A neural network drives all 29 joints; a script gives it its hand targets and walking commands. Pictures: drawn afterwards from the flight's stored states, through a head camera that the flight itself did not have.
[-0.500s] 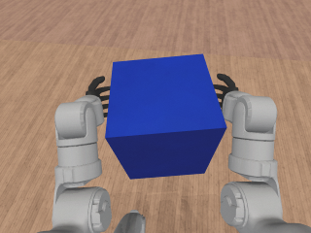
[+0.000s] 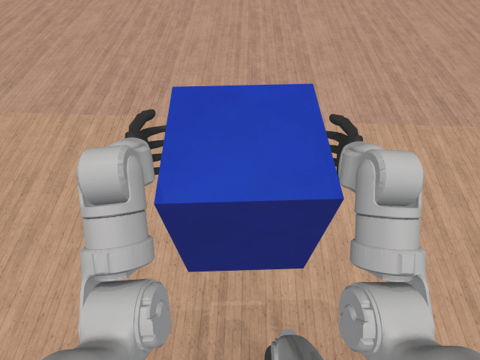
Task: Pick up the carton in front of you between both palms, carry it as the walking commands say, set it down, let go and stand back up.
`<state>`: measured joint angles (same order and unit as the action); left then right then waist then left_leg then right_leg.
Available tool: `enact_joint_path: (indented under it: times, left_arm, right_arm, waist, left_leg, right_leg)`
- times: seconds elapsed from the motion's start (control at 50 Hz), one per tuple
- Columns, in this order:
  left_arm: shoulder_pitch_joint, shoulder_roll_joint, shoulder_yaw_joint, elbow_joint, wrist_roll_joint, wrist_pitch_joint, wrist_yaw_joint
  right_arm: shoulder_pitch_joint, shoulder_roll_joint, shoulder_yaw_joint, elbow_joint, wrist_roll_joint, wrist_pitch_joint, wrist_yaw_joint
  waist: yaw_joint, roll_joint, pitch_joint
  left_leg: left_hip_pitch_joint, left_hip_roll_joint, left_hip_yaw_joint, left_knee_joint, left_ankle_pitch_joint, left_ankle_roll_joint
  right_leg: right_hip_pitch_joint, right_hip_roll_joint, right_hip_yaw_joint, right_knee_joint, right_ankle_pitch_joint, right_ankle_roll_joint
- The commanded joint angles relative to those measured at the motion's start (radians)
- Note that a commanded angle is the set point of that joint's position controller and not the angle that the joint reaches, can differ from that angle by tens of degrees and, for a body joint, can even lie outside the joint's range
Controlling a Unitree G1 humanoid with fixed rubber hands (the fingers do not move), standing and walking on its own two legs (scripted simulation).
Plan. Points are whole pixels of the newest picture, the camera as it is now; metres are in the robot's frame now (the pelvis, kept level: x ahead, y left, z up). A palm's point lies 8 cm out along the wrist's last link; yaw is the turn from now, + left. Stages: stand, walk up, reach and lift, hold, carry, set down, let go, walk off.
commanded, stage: carry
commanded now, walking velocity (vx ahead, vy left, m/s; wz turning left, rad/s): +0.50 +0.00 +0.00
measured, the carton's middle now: (244, 186) +0.39 -0.02 +0.09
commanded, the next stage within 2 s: none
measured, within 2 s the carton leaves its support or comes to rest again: neither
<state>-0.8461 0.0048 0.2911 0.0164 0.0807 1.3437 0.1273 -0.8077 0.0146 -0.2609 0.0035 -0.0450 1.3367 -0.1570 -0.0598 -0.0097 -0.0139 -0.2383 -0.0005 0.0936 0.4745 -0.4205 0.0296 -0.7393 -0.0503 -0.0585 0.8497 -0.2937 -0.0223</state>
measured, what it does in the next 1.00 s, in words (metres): climbs: right foot, then left foot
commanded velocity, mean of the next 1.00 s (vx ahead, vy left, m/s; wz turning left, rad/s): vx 0.50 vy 0.00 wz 0.00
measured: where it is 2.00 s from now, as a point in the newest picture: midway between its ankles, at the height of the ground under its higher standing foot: (224, 162)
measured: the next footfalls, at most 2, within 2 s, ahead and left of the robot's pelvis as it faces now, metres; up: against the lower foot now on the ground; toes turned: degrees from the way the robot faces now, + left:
right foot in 0.06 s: +0.22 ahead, -0.11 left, +0.02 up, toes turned -6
left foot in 0.50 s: +0.46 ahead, +0.10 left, +0.04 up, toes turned +6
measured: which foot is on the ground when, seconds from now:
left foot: down 0.00-0.08, up 0.10-0.48, down 0.50-0.96, up 0.98-1.00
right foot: up 0.00-0.04, down 0.06-0.52, up 0.54-0.92, down 0.94-1.00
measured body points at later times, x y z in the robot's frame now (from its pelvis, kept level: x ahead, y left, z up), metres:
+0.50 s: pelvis +0.29 +0.00 +0.01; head +0.31 +0.00 +0.46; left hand +0.68 +0.17 +0.18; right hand +0.68 -0.14 +0.18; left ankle +0.42 +0.10 -0.70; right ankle +0.18 -0.10 -0.71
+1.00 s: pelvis +0.57 -0.02 +0.03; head +0.59 -0.02 +0.48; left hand +0.96 +0.14 +0.20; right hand +0.96 -0.17 +0.19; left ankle +0.44 +0.09 -0.63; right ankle +0.68 -0.10 -0.67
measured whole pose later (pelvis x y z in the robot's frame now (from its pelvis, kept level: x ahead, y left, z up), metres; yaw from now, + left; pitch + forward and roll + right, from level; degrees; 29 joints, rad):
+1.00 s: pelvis +0.57 -0.02 +0.03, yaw +1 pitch +4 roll -1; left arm -0.85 0.00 0.26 0.18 0.09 1.30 0.12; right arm -0.81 -0.03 -0.27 0.14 -0.04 1.33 -0.14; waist 0.02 0.03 -0.06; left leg -0.32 0.03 0.01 0.99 -0.50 0.01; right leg -0.57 0.00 -0.15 0.69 -0.27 -0.09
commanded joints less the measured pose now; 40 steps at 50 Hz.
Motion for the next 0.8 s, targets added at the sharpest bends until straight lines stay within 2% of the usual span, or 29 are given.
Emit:
enact_joint_path:
  times: [0.0, 0.02, 0.04, 0.06, 0.08, 0.1, 0.12, 0.14, 0.16, 0.18, 0.2, 0.28, 0.34, 0.4, 0.42, 0.44, 0.46, 0.48, 0.5, 0.52, 0.54, 0.56, 0.58, 0.62, 0.68, 0.72, 0.78]
  left_arm:
    - [-0.645, -1.003, -0.624, 0.045, -0.376, -0.010, -0.190]
    - [-0.637, -1.014, -0.620, 0.081, -0.380, -0.012, -0.199]
    - [-0.627, -1.025, -0.610, 0.115, -0.383, -0.016, -0.209]
    - [-0.597, -1.038, -0.599, 0.146, -0.388, -0.022, -0.220]
    - [-0.630, -1.020, -0.587, 0.150, -0.385, -0.036, -0.225]
    - [-0.649, -1.047, -0.598, 0.137, -0.408, -0.041, -0.231]
    - [-0.703, -1.076, -0.609, 0.085, -0.438, -0.047, -0.235]
    - [-0.762, -1.106, -0.624, 0.029, -0.469, -0.051, -0.238]
    - [-0.814, -1.124, -0.643, -0.026, -0.498, -0.054, -0.239]
    - [-0.851, -1.136, -0.658, -0.072, -0.521, -0.055, -0.238]
    - [-0.869, -1.141, -0.663, -0.108, -0.537, -0.055, -0.236]
    - [-0.847, -1.089, -0.663, -0.171, -0.545, -0.037, -0.227]
    - [-0.769, -1.058, -0.662, -0.109, -0.518, -0.018, -0.233]
    - [-0.723, -1.052, -0.659, -0.012, -0.488, -0.016, -0.248]
    - [-0.717, -1.055, -0.655, 0.018, -0.481, -0.018, -0.252]
    - [-0.720, -1.061, -0.653, 0.037, -0.479, -0.022, -0.255]
    - [-0.725, -1.071, -0.649, 0.056, -0.480, -0.024, -0.257]
    - [-0.732, -1.072, -0.642, 0.073, -0.474, -0.027, -0.259]
    - [-0.730, -1.088, -0.630, 0.092, -0.472, -0.026, -0.261]
    - [-0.755, -1.082, -0.629, 0.080, -0.460, -0.029, -0.255]
    - [-0.772, -1.104, -0.630, 0.079, -0.458, -0.035, -0.248]
    - [-0.766, -1.098, -0.619, 0.064, -0.452, -0.039, -0.239]
    - [-0.758, -1.103, -0.617, 0.049, -0.447, -0.042, -0.228]
    - [-0.753, -1.096, -0.611, -0.001, -0.438, -0.042, -0.205]
    - [-0.742, -1.065, -0.616, -0.069, -0.425, -0.039, -0.174]
    - [-0.722, -1.039, -0.622, -0.082, -0.407, -0.029, -0.161]
    - [-0.666, -1.004, -0.628, -0.045, -0.381, -0.015, -0.162]
  right_arm:
    - [-0.798, 1.009, 0.632, -0.051, 0.450, -0.011, 0.261]
    - [-0.790, 1.012, 0.627, -0.018, 0.441, -0.012, 0.263]
    - [-0.773, 1.020, 0.624, 0.016, 0.434, -0.014, 0.265]
    - [-0.789, 1.020, 0.620, 0.033, 0.428, -0.018, 0.269]
    - [-0.803, 1.052, 0.602, 0.048, 0.424, -0.018, 0.273]
    - [-0.847, 1.049, 0.604, 0.039, 0.424, -0.023, 0.273]
    - [-0.866, 1.062, 0.604, 0.030, 0.427, -0.029, 0.267]
    - [-0.863, 1.068, 0.595, 0.017, 0.423, -0.034, 0.259]
    - [-0.854, 1.074, 0.588, 0.001, 0.416, -0.036, 0.248]
    - [-0.853, 1.071, 0.583, -0.021, 0.409, -0.037, 0.237]
    - [-0.850, 1.063, 0.579, -0.041, 0.404, -0.037, 0.225]
    - [-0.816, 1.003, 0.578, -0.100, 0.369, -0.030, 0.188]
    - [-0.759, 0.971, 0.584, -0.062, 0.344, -0.015, 0.186]
    - [-0.725, 0.969, 0.589, 0.017, 0.333, -0.010, 0.206]
    - [-0.717, 0.974, 0.586, 0.046, 0.332, -0.010, 0.215]
    - [-0.725, 0.983, 0.583, 0.067, 0.336, -0.012, 0.224]
    - [-0.716, 0.992, 0.573, 0.098, 0.339, -0.016, 0.232]
    - [-0.698, 0.997, 0.561, 0.126, 0.346, -0.021, 0.239]
    - [-0.695, 0.978, 0.549, 0.141, 0.342, -0.030, 0.244]
    - [-0.712, 1.012, 0.552, 0.143, 0.354, -0.037, 0.248]
    - [-0.750, 1.021, 0.559, 0.088, 0.377, -0.041, 0.252]
    - [-0.805, 1.055, 0.585, 0.037, 0.412, -0.046, 0.254]
    - [-0.860, 1.078, 0.604, -0.023, 0.444, -0.051, 0.255]
    - [-0.932, 1.104, 0.630, -0.121, 0.492, -0.052, 0.254]
    - [-0.933, 1.068, 0.631, -0.201, 0.511, -0.044, 0.249]
    - [-0.905, 1.047, 0.639, -0.210, 0.511, -0.030, 0.246]
    - [-0.834, 1.012, 0.637, -0.153, 0.484, -0.015, 0.249]
  waist:
    - [0.013, 0.171, -0.472]
    - [0.045, 0.154, -0.494]
    - [0.085, 0.115, -0.559]
    - [0.136, 0.030, -0.640]
    - [0.132, -0.288, -0.679]
    - [0.142, -0.285, -0.625]
    - [0.144, -0.187, -0.574]
    - [0.147, -0.075, -0.555]
    - [0.138, -0.044, -0.542]
    - [0.123, -0.056, -0.548]
    - [0.116, -0.071, -0.554]
    - [0.123, -0.094, -0.548]
    - [0.132, -0.123, -0.518]
    - [0.132, -0.140, -0.470]
    - [0.122, -0.147, -0.457]
    - [0.092, -0.143, -0.464]
    - [0.043, -0.109, -0.512]
    - [-0.001, -0.035, -0.583]
    - [-0.016, 0.230, -0.677]
    - [-0.036, 0.339, -0.624]
    - [-0.016, 0.237, -0.588]
    - [-0.022, 0.121, -0.561]
    - [-0.010, 0.065, -0.535]
    - [0.013, 0.092, -0.541]
    - [0.006, 0.123, -0.552]
    - [-0.001, 0.119, -0.536]
    - [-0.005, 0.135, -0.502]
  left_leg:
    - [0.295, 0.194, -0.105, -0.001, 0.729, 0.127]
    - [0.252, 0.173, -0.051, 0.107, 0.849, 0.097]
    - [0.154, 0.148, 0.000, 0.249, 0.846, 0.054]
    - [-0.044, 0.127, -0.009, 0.442, 0.517, 0.016]
    - [-0.398, -0.032, -0.022, 0.690, 0.050, -0.025]
    - [-0.556, -0.048, -0.108, 0.863, -0.108, -0.008]
    - [-0.619, -0.013, -0.129, 0.945, -0.090, 0.010]
    - [-0.627, 0.012, -0.130, 0.947, -0.048, 0.013]
    - [-0.621, 0.035, -0.135, 0.901, -0.008, 0.013]
    - [-0.598, 0.046, -0.133, 0.855, 0.014, 0.012]
    - [-0.585, 0.044, -0.120, 0.828, 0.020, 0.010]
    - [-0.620, 0.055, -0.080, 0.676, 0.019, -0.005]
    - [-0.542, 0.060, -0.055, 0.463, 0.120, -0.010]
    - [-0.407, 0.006, 0.030, 0.256, 0.167, 0.003]
    - [-0.338, -0.021, 0.065, 0.192, 0.161, 0.010]
    - [-0.218, -0.056, 0.104, 0.116, 0.176, 0.023]
    - [-0.004, -0.081, 0.138, 0.043, 0.225, 0.037]
    - [0.258, 0.016, 0.007, 0.053, 0.192, 0.063]
    - [0.501, 0.309, -0.517, -0.009, 0.111, 0.199]
    - [0.569, 0.348, -0.756, -0.105, 0.284, 0.266]
    - [0.563, 0.354, -0.676, -0.036, 0.370, 0.270]
    - [0.499, 0.327, -0.584, -0.002, 0.446, 0.255]
    - [0.436, 0.306, -0.499, -0.003, 0.461, 0.221]
    - [0.372, 0.272, -0.408, -0.036, 0.386, 0.182]
    - [0.382, 0.264, -0.359, -0.066, 0.354, 0.205]
    - [0.398, 0.262, -0.323, -0.081, 0.369, 0.219]
    - [0.369, 0.232, -0.226, -0.085, 0.484, 0.195]
  right_leg:
    - [0.200, 0.088, -0.125, -0.195, 0.038, -0.024]
    - [0.351, 0.127, -0.170, -0.287, 0.083, -0.043]
    - [0.594, 0.122, -0.166, -0.331, 0.117, -0.065]
    - [0.852, -0.060, 0.078, -0.349, -0.016, -0.100]
    - [1.074, -0.307, 0.598, -0.425, 0.040, -0.244]
    - [1.088, -0.310, 0.701, -0.457, 0.143, -0.283]
    - [1.048, -0.288, 0.598, -0.406, 0.245, -0.277]
    - [0.992, -0.267, 0.500, -0.378, 0.328, -0.257]
    - [0.940, -0.246, 0.429, -0.385, 0.326, -0.227]
    - [0.908, -0.226, 0.380, -0.400, 0.285, -0.204]
    - [0.896, -0.218, 0.354, -0.412, 0.264, -0.197]
    - [0.890, -0.219, 0.285, -0.440, 0.240, -0.227]
    - [0.848, -0.195, 0.195, -0.440, 0.315, -0.206]
    - [0.804, -0.164, 0.109, -0.415, 0.429, -0.165]
    - [0.781, -0.157, 0.082, -0.394, 0.462, -0.147]
    - [0.741, -0.145, 0.041, -0.325, 0.555, -0.121]
    - [0.670, -0.116, -0.020, -0.186, 0.634, -0.080]
    - [0.505, -0.095, -0.041, -0.014, 0.464, -0.030]
    - [0.202, 0.018, -0.040, 0.258, 0.127, 0.030]
    - [-0.026, 0.126, 0.021, 0.428, -0.240, 0.031]
    - [-0.115, 0.070, 0.087, 0.553, -0.246, -0.001]
    - [-0.132, 0.045, 0.085, 0.578, -0.220, -0.009]
    - [-0.128, 0.015, 0.092, 0.534, -0.179, -0.014]
    - [-0.085, 0.000, 0.082, 0.456, -0.134, -0.009]
    - [-0.128, -0.008, 0.051, 0.405, -0.099, 0.005]
    - [-0.161, -0.024, 0.038, 0.314, -0.069, 0.015]
    - [-0.082, -0.022, 0.012, 0.100, 0.026, 0.012]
